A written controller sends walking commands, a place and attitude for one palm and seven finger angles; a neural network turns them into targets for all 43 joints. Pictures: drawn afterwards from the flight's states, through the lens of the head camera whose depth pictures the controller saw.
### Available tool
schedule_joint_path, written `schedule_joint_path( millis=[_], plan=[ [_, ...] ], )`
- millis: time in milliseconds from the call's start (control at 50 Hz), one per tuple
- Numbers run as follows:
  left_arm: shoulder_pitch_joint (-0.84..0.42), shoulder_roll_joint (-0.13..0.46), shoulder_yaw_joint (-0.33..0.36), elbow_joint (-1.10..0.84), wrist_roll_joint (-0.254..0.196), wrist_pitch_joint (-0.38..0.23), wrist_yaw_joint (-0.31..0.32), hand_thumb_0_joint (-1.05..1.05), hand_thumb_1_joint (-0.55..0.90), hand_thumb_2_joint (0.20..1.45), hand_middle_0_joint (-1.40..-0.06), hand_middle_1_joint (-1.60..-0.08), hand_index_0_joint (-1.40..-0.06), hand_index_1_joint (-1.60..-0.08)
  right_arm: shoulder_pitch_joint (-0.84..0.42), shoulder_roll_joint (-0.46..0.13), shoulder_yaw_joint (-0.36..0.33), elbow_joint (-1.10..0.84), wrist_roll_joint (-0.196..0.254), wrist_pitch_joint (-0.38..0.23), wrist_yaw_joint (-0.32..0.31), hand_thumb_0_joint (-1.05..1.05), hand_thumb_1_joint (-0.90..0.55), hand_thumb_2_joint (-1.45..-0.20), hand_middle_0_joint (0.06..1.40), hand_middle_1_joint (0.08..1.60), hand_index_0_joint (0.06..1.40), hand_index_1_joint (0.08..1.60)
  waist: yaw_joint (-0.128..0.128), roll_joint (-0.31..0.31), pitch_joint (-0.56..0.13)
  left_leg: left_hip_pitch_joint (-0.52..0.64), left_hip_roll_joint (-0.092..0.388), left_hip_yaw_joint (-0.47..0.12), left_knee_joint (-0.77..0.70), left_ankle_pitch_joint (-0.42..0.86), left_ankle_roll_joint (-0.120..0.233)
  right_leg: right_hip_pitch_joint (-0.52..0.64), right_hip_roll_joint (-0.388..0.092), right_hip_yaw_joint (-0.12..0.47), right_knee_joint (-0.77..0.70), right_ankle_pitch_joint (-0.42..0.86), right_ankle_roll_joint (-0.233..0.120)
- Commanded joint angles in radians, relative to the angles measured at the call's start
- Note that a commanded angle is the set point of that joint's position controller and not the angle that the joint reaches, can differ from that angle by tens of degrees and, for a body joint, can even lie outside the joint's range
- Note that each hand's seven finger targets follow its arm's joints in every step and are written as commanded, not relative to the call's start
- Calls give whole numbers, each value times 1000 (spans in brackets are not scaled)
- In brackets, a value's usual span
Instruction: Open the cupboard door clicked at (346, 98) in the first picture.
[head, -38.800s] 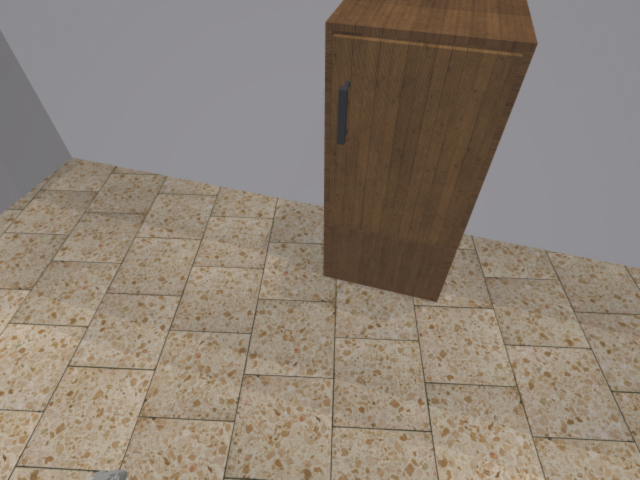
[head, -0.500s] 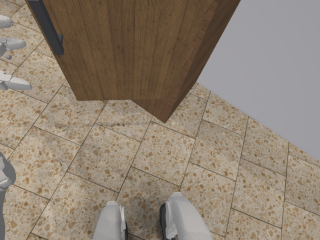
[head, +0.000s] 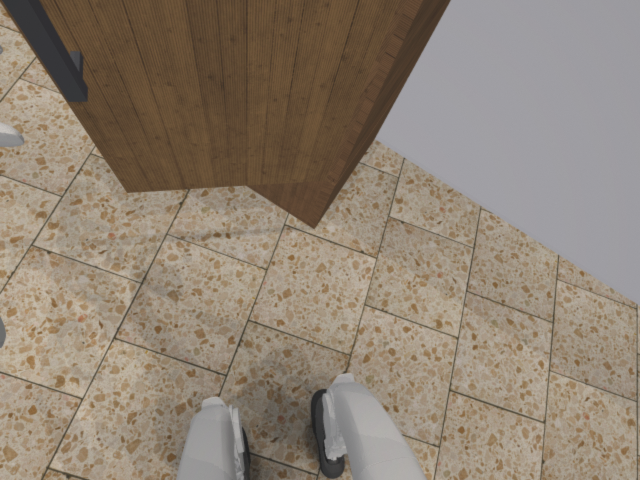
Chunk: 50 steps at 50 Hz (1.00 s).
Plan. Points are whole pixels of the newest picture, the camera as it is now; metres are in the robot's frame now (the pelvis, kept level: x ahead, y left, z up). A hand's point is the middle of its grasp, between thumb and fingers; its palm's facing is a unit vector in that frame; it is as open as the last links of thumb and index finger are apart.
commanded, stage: move the hooked fingers beside the handle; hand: left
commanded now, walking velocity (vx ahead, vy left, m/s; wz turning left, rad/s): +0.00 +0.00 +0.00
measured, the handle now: (48, 27) +0.59 +0.22 +0.08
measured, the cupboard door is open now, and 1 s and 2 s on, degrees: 40 40 40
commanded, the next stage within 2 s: slide the fingers in behind the handle in 0.54 s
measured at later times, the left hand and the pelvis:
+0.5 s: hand out of the picture +0.52 +0.29 +0.07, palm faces +0.04 -1.00 -0.02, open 14.0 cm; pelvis +0.00 -0.01 +0.00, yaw +1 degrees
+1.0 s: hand out of the picture +0.53 +0.26 +0.07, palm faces +0.03 -1.00 -0.02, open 14.0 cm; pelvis +0.00 -0.01 +0.00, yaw +1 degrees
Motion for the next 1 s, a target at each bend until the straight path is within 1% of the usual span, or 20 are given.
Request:
schedule_joint_path(
  millis=[0, 60, 80, 120, 200, 260, 300, 360, 400, 460, 500, 620, 660, 680, 700, 740, 800, 820, 860, 980],
  plan=[
    [-347, 353, 67, -305, -39, -80, 10, 0, -500, 300, -300, -1200, -300, -1200, 216, -224, -99, -27, -3, -5, -11, 0, -900, -900, 200, 300, 200, 300, 47, 314, -657, 596, -6, -96, -132, 756, -38, 255, 48, 3, -67, 345, -49],
    [-319, 283, 18, -241, -47, -67, 7, 0, -500, 300, -300, -1200, -300, -1200, 205, -219, -97, -18, 3, -2, -10, 0, -900, -900, 200, 300, 200, 300, 20, 247, -548, 537, -8, -85, -142, 680, -25, 246, 50, 2, -88, 321, -43],
    [-356, 264, 4, -253, -55, -74, 3, 0, -500, 300, -300, -1200, -300, -1200, 203, -216, -95, -17, 1, -3, -13, 0, -900, -900, 200, 300, 200, 300, 13, 257, -541, 538, -10, -84, -139, 673, -21, 243, 49, 4, -87, 325, -46],
    [-344, 301, 24, -235, -49, -74, 2, 0, -500, 300, -300, -1200, -300, -1200, 203, -221, -97, -13, 2, -4, -16, 0, -900, -900, 200, 300, 200, 300, 21, 256, -550, 529, -13, -83, -144, 654, -23, 262, 48, 5, -87, 319, -46],
    [-351, 238, -28, -233, -51, -88, -4, 0, -500, 300, -300, -1200, -300, -1200, 194, -216, -96, -9, 2, -3, -17, 0, -900, -900, 200, 300, 200, 300, 13, 284, -535, 569, -9, -89, -143, 673, -31, 205, 46, -1, -85, 296, -48],
    [-359, 241, -23, -186, -60, -87, -2, 0, -500, 300, -300, -1200, -300, -1200, 183, -220, -92, -15, 4, -6, -22, 0, -900, -900, 200, 300, 200, 300, 4, 216, -504, 495, -17, -83, -142, 592, -20, 235, 46, 4, -86, 285, -47],
    [-364, 256, -16, -208, -54, -94, -1, 0, -500, 300, -300, -1200, -300, -1200, 182, -218, -93, -19, 5, -7, -25, 0, -900, -900, 200, 300, 200, 300, 16, 252, -549, 517, -18, -82, -134, 632, -23, 244, 44, 8, -74, 310, -49],
    [-376, 244, -30, -176, -48, -89, 8, 0, -500, 300, -300, -1200, -300, -1200, 174, -217, -89, -19, 5, -8, -24, 0, -900, -900, 200, 300, 200, 300, 1, 222, -515, 475, -20, -76, -128, 575, -18, 234, 44, 9, -75, 286, -45],
    [-378, 305, 10, -192, -45, -96, 9, 0, -500, 300, -300, -1200, -300, -1200, 170, -222, -89, -25, 5, -12, -28, 0, -900, -900, 200, 300, 200, 300, 16, 231, -550, 462, -22, -74, -123, 576, -17, 264, 43, 14, -64, 303, -48],
    [-404, 298, -10, -171, -35, -89, 10, 0, -500, 300, -300, -1200, -300, -1200, 161, -217, -80, -27, 7, -15, -28, 0, -900, -900, 200, 300, 200, 300, 3, 231, -532, 417, -24, -67, -113, 523, -11, 258, 41, 19, -61, 283, -44],
    [-421, 335, 11, -208, -32, -102, 9, 0, -500, 300, -300, -1200, -300, -1200, 166, -221, -81, -29, 7, -17, -30, 0, -900, -900, 200, 300, 200, 300, 17, 264, -584, 460, -22, -77, -113, 560, -17, 260, 42, 16, -51, 290, -48],
    [-435, 334, -3, -163, -32, -76, -4, 0, -500, 300, -300, -1200, -300, -1200, 168, -224, -73, -19, 9, -19, -31, 0, -900, -900, 200, 300, 200, 300, -3, 243, -555, 413, -20, -78, -104, 514, -10, 238, 42, 15, -51, 267, -43],
    [-420, 322, -7, -192, -27, -72, -1, 0, -500, 300, -300, -1200, -300, -1200, 179, -223, -77, -20, 6, -18, -29, 0, -900, -900, 200, 300, 200, 300, 7, 261, -593, 450, -19, -87, -109, 551, -14, 236, 41, 9, -47, 276, -45],
    [-427, 279, -28, -216, -39, -78, -5, 0, -500, 300, -300, -1200, -300, -1200, 182, -218, -81, -20, 5, -20, -25, 0, -900, -900, 200, 300, 200, 300, 4, 305, -612, 500, -18, -90, -105, 593, -19, 205, 43, 7, -46, 284, -50],
    [-415, 293, -10, -228, -43, -79, -4, 0, -500, 300, -300, -1200, -300, -1200, 189, -223, -84, -11, 2, -18, -23, 0, -900, -900, 200, 300, 200, 300, 10, 288, -634, 525, -12, -99, -106, 625, -25, 207, 43, 3, -47, 291, -48],
    [-403, 247, -31, -210, -52, -69, -3, 0, -500, 300, -300, -1200, -300, -1200, 186, -219, -86, -8, 3, -17, -20, 0, -900, -900, 200, 300, 200, 300, 0, 262, -595, 505, -12, -97, -111, 592, -23, 198, 45, 1, -57, 274, -45],
    [-410, 223, -38, -238, -58, -67, 12, 0, -500, 300, -300, -1200, -300, -1200, 191, -219, -89, -5, 2, -17, -15, 0, -900, -900, 200, 300, 200, 300, 6, 283, -589, 532, -13, -99, -127, 588, -26, 186, 45, -2, -68, 255, -48],
    [-386, 246, -15, -225, -51, -65, 23, 0, -500, 300, -300, -1200, -300, -1200, 196, -220, -91, -5, 1, -15, -16, 0, -900, -900, 200, 300, 200, 300, 14, 247, -586, 512, -14, -97, -129, 574, -23, 206, 45, -1, -70, 256, -47],
    [-408, 208, -47, -226, -43, -65, 44, 0, -500, 300, -300, -1200, -300, -1200, 190, -213, -88, -4, 1, -17, -14, 0, -900, -900, 200, 300, 200, 300, 3, 245, -541, 492, -16, -96, -141, 535, -22, 198, 44, -2, -76, 235, -46],
    [-385, 224, -17, -244, -34, -104, 88, 0, -500, 300, -300, -1200, -300, -1200, 193, -209, -92, -12, -5, -21, -11, 0, -900, -900, 200, 300, 200, 300, 21, 245, -568, 495, -22, -86, -145, 548, -22, 243, 44, 6, -73, 259, -53]
  ],
)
